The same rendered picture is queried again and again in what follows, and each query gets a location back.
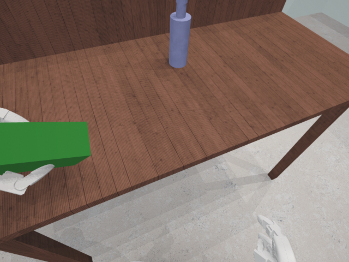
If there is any table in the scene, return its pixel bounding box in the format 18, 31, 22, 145
0, 0, 349, 262

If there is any right robot hand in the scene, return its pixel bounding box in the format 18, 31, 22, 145
254, 215, 297, 262

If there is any sponge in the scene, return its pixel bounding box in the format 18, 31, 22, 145
0, 122, 91, 175

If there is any left robot hand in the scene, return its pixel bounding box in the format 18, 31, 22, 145
0, 108, 55, 195

